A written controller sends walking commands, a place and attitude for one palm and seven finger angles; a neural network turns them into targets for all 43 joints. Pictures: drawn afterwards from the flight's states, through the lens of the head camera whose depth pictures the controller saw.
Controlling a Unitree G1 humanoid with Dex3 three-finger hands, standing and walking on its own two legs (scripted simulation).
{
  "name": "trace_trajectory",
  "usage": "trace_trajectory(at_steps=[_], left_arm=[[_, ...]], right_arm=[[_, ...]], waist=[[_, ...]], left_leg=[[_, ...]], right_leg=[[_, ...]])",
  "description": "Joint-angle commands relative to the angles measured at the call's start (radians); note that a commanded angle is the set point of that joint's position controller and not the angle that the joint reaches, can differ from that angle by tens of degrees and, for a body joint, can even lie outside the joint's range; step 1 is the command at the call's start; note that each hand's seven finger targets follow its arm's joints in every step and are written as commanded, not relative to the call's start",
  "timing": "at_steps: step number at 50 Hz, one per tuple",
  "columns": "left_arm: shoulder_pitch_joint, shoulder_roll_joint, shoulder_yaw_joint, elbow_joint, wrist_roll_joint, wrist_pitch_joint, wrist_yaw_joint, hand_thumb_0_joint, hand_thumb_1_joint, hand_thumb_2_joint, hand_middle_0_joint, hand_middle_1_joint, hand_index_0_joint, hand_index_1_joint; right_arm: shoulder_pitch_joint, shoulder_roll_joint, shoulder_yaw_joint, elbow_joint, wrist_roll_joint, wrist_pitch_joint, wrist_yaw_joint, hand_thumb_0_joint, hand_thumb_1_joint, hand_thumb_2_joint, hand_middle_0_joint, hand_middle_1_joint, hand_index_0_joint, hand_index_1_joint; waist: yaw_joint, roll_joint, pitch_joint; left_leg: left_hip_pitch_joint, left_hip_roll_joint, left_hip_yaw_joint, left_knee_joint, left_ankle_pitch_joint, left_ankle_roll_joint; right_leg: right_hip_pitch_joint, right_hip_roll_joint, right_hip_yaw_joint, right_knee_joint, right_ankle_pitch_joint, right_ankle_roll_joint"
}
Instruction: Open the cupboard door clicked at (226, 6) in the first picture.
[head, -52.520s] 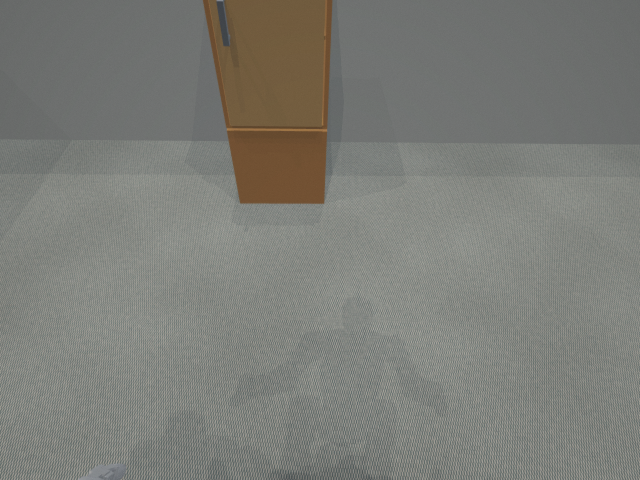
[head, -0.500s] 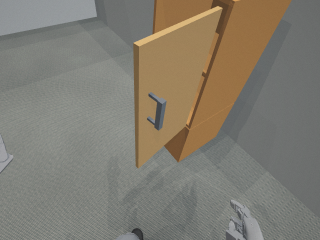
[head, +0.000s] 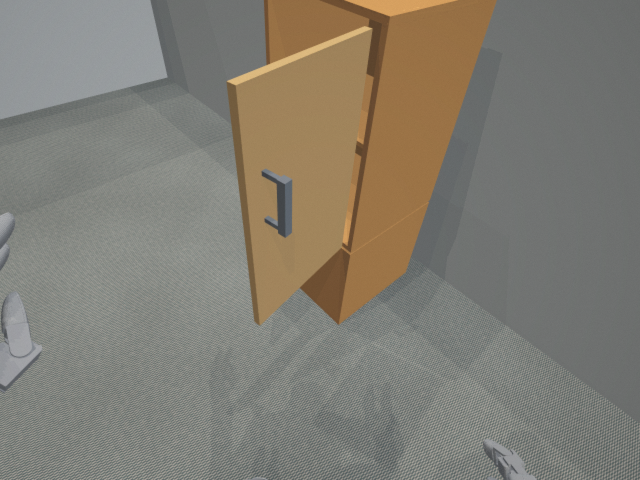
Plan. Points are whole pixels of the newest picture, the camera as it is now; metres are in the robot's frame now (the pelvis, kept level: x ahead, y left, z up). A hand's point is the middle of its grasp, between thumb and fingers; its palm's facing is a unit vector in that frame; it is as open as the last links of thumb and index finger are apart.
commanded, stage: stop stepping back and stand still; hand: left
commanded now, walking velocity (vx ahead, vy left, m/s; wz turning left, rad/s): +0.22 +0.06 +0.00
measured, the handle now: (276, 203) +0.56 +0.10 +0.03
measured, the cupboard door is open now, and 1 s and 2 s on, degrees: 100 100 100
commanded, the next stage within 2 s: let the arm hang, fingers relaxed in 0.46 s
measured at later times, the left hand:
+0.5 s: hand out of the picture +0.16 +0.29 +0.16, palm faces +0.45 -0.77 -0.46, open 7.4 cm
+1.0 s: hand out of the picture -0.10 +0.20 -0.18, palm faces +0.08 -0.98 -0.18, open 7.0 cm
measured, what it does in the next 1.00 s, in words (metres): steps on the spot: left foot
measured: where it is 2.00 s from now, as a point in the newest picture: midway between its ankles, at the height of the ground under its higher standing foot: outside the picture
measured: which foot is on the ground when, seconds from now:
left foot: up 0.00-0.10, down 0.12-1.00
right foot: down 0.00-1.00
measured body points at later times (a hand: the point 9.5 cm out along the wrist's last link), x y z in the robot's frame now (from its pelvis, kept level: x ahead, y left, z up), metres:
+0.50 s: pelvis -0.03 +0.02 +0.00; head -0.03 +0.02 +0.45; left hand +0.13 +0.33 +0.18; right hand +0.14 -0.20 -0.09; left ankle +0.01 +0.13 -0.74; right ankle -0.04 -0.10 -0.74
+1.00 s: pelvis -0.05 +0.02 +0.00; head -0.03 +0.04 +0.45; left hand -0.10 +0.25 -0.16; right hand -0.04 -0.22 -0.14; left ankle +0.01 +0.13 -0.74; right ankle -0.04 -0.10 -0.74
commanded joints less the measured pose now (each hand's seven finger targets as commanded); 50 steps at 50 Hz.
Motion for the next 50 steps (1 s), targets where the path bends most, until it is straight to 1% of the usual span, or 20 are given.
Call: trace_trajectory(at_steps=[1,3,4,5,7,9,11,14,16,18,22,24,27,28,29,30,34,36,43,50], left_arm=[[-0.194,0.157,0.094,-0.076,0.026,-0.081,0.045,0.0,0.9,0.9,-0.2,-0.3,-0.2,-0.3],[-0.235,0.146,0.078,-0.054,0.03,-0.082,0.055,0.0,0.9,0.9,-0.2,-0.3,-0.2,-0.3],[-0.229,0.137,0.063,-0.053,0.025,-0.076,0.054,0.0,0.9,0.9,-0.2,-0.3,-0.2,-0.3],[-0.239,0.141,0.065,-0.097,0.023,-0.082,0.053,0.0,0.9,0.9,-0.2,-0.3,-0.2,-0.3],[-0.188,0.154,0.093,-0.109,0.02,-0.086,0.05,0.0,0.9,0.9,-0.2,-0.3,-0.2,-0.3],[-0.207,0.175,0.099,-0.189,0.021,-0.09,0.038,0.0,0.9,0.9,-0.2,-0.3,-0.2,-0.3],[-0.168,0.145,0.089,-0.183,0.024,-0.088,0.039,0.0,0.9,0.9,-0.2,-0.3,-0.2,-0.3],[-0.114,0.152,0.114,-0.158,0.024,-0.084,0.04,0.0,0.9,0.9,-0.2,-0.3,-0.2,-0.3],[-0.062,0.14,0.116,-0.108,0.009,-0.082,0.037,0.0,0.9,0.9,-0.2,-0.3,-0.2,-0.3],[-0.083,0.149,0.121,-0.097,0.001,-0.081,0.038,0.0,0.9,0.9,-0.2,-0.3,-0.2,-0.3],[-0.136,0.138,0.099,-0.062,0.003,-0.078,0.033,0.0,0.9,0.9,-0.2,-0.3,-0.2,-0.3],[-0.185,0.143,0.088,-0.09,0.01,-0.082,0.028,0.0,0.9,0.9,-0.2,-0.3,-0.2,-0.3],[-0.184,0.129,0.069,-0.109,0.017,-0.084,0.028,0.0,0.9,0.9,-0.2,-0.3,-0.2,-0.3],[-0.196,-0.059,-0.316,0.684,0.093,0.077,-0.114,0.0,0.9,0.9,-0.2,-0.3,-0.2,-0.3],[-0.179,-0.089,-0.307,0.732,0.084,0.146,-0.131,0.0,0.9,0.9,-0.2,-0.3,-0.2,-0.3],[-0.195,-0.109,-0.321,0.765,0.077,0.162,-0.134,0.0,0.9,0.9,-0.2,-0.3,-0.2,-0.3],[-0.327,-0.037,-0.335,0.992,0.083,0.155,-0.138,0.0,0.9,0.9,-0.2,-0.3,-0.2,-0.3],[-0.371,-0.04,-0.359,1.13,0.076,0.163,-0.132,0.0,0.9,0.9,-0.2,-0.3,-0.2,-0.3],[-0.344,-0.099,-0.39,1.481,0.063,0.174,-0.119,0.0,0.9,0.9,-0.2,-0.3,-0.2,-0.3],[-0.284,-0.129,-0.397,1.626,0.061,0.17,-0.119,0.0,0.9,0.9,-0.2,-0.3,-0.2,-0.3]], right_arm=[[-0.13,-0.109,-0.038,-0.123,-0.003,-0.076,-0.032,0.0,-0.9,-0.9,0.2,0.3,0.2,0.3],[-0.123,-0.115,-0.042,-0.118,-0.003,-0.092,-0.046,0.0,-0.9,-0.9,0.2,0.3,0.2,0.3],[-0.129,-0.128,-0.05,-0.124,0.003,-0.101,-0.053,0.0,-0.9,-0.9,0.2,0.3,0.2,0.3],[-0.127,-0.142,-0.055,-0.136,0.002,-0.101,-0.053,0.0,-0.9,-0.9,0.2,0.3,0.2,0.3],[-0.116,-0.141,-0.051,-0.142,0.01,-0.097,-0.047,0.0,-0.9,-0.9,0.2,0.3,0.2,0.3],[-0.125,-0.119,-0.04,-0.131,-0.005,-0.105,-0.036,0.0,-0.9,-0.9,0.2,0.3,0.2,0.3],[-0.131,-0.119,-0.036,-0.13,-0.004,-0.114,-0.025,0.0,-0.9,-0.9,0.2,0.3,0.2,0.3],[-0.143,-0.118,-0.032,-0.143,0.005,-0.113,-0.014,0.0,-0.9,-0.9,0.2,0.3,0.2,0.3],[-0.133,-0.101,-0.037,-0.153,0.005,-0.094,-0.007,0.0,-0.9,-0.9,0.2,0.3,0.2,0.3],[-0.133,-0.092,-0.034,-0.148,0.005,-0.077,-0.007,0.0,-0.9,-0.9,0.2,0.3,0.2,0.3],[-0.151,-0.101,-0.03,-0.15,0.006,-0.068,-0.021,0.0,-0.9,-0.9,0.2,0.3,0.2,0.3],[-0.171,-0.108,-0.028,-0.157,0.005,-0.074,-0.032,0.0,-0.9,-0.9,0.2,0.3,0.2,0.3],[-0.159,-0.108,-0.023,-0.163,0.008,-0.088,-0.034,0.0,-0.9,-0.9,0.2,0.3,0.2,0.3],[-0.207,-0.309,-0.084,0.096,0.0,-0.105,0.061,0.0,-0.9,-0.9,0.2,0.3,0.2,0.3],[-0.13,-0.227,-0.084,0.105,0.004,-0.045,0.058,0.0,-0.9,-0.9,0.2,0.3,0.2,0.3],[-0.107,-0.21,-0.071,0.104,-0.004,-0.02,0.054,0.0,-0.9,-0.9,0.2,0.3,0.2,0.3],[-0.146,-0.22,-0.051,0.124,-0.018,0.032,0.056,0.0,-0.9,-0.9,0.2,0.3,0.2,0.3],[-0.15,-0.191,-0.039,0.171,-0.023,0.058,0.058,0.0,-0.9,-0.9,0.2,0.3,0.2,0.3],[-0.103,-0.113,-0.016,0.311,-0.025,0.098,0.041,0.0,-0.9,-0.9,0.2,0.3,0.2,0.3],[0.01,-0.096,-0.032,0.398,-0.018,0.106,0.028,0.0,-0.9,-0.9,0.2,0.3,0.2,0.3]], waist=[[0.005,-0.03,0.065],[0.011,-0.011,0.035],[0.014,0.017,0.042],[0.016,0.104,0.016],[0.015,0.164,-0.047],[0.011,0.233,-0.033],[0.014,0.214,-0.002],[0.02,0.174,-0.004],[0.009,-0.025,0.003],[0.002,-0.06,0.007],[0.005,0.015,0.01],[0.014,0.138,0.02],[0.024,0.142,-0.014],[-0.007,0.145,0.05],[0.019,0.082,-0.029],[0.019,0.052,-0.066],[0.026,-0.15,-0.04],[0.015,-0.081,-0.018],[0.016,0.206,0.057],[0.01,0.101,0.079]], left_leg=[[0.091,0.074,0.03,-0.086,-0.073,0.025],[0.246,0.041,0.081,-0.281,-0.028,0.043],[0.311,0.058,0.049,-0.366,-0.019,0.056],[0.367,0.113,-0.023,-0.392,0.033,0.079],[0.408,0.215,-0.171,-0.38,0.249,0.124],[0.364,0.257,-0.25,-0.468,0.261,0.141],[0.275,0.261,-0.198,-0.468,0.206,0.143],[0.15,0.159,-0.05,-0.415,0.02,0.072],[0.164,0.073,0.009,-0.264,-0.028,0.029],[0.208,0.05,0.018,-0.181,-0.019,0.017],[0.304,0.085,-0.027,-0.347,0.094,0.03],[0.296,0.121,-0.069,-0.433,0.122,0.042],[0.269,0.146,-0.103,-0.498,0.122,0.053],[0.136,0.156,-0.14,-0.329,0.351,0.081],[0.223,0.147,-0.069,-0.313,0.487,0.065],[0.215,0.17,-0.099,-0.316,0.378,0.079],[0.176,0.13,-0.122,-0.337,0.236,0.081],[0.216,0.102,-0.098,-0.341,0.182,0.066],[0.213,0.099,-0.109,-0.473,-0.051,0.048],[0.243,0.113,-0.126,-0.495,-0.104,0.058]], right_leg=[[-0.149,-0.25,0.185,-0.212,-0.047,-0.097],[-0.145,-0.208,0.157,-0.157,-0.042,-0.069],[-0.158,-0.182,0.135,-0.103,0.009,-0.041],[-0.159,-0.126,0.094,-0.015,0.068,-0.006],[-0.17,-0.042,0.003,0.104,0.153,0.042],[-0.176,-0.021,-0.041,0.183,-0.054,0.055],[-0.112,-0.03,-0.034,0.123,-0.059,0.052],[0.023,-0.046,-0.004,-0.045,0.096,0.036],[-0.053,-0.141,0.175,-0.157,0.082,-0.018],[-0.126,-0.216,0.245,-0.213,0.064,-0.058],[-0.125,-0.118,0.111,-0.142,0.11,0.006],[-0.094,-0.064,0.046,-0.096,0.139,0.038],[-0.007,-0.035,0.001,-0.058,0.17,0.055],[-0.105,-0.1,-0.022,0.084,0.299,0.03],[-0.083,-0.103,0.014,0.05,0.281,0.023],[-0.084,-0.096,0.005,0.057,0.187,0.014],[-0.044,-0.121,0.037,-0.004,0.167,-0.01],[-0.08,-0.151,0.069,-0.049,0.131,-0.021],[-0.062,-0.118,0.06,-0.13,-0.005,-0.01],[-0.084,-0.111,0.037,-0.165,-0.032,-0.013]])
